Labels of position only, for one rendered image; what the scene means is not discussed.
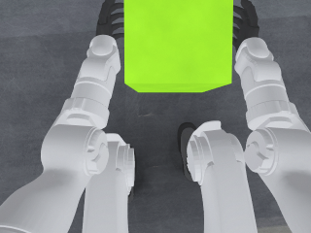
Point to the robot right shin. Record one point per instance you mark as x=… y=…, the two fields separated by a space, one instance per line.
x=216 y=125

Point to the carton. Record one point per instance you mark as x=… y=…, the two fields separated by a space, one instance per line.
x=177 y=46

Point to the robot left forearm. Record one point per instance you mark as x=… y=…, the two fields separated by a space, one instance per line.
x=93 y=89

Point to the left robot upper arm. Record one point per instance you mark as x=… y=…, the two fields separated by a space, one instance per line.
x=71 y=155

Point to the right robot foot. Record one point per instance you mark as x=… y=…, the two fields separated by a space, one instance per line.
x=184 y=133

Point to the robot right forearm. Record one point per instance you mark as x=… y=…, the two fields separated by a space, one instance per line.
x=263 y=87

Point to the right robot upper arm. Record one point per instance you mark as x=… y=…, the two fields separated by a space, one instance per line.
x=282 y=158

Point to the robot left hand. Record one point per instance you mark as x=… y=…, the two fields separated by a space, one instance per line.
x=104 y=24

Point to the robot right hand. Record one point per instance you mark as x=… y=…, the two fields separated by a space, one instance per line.
x=248 y=23

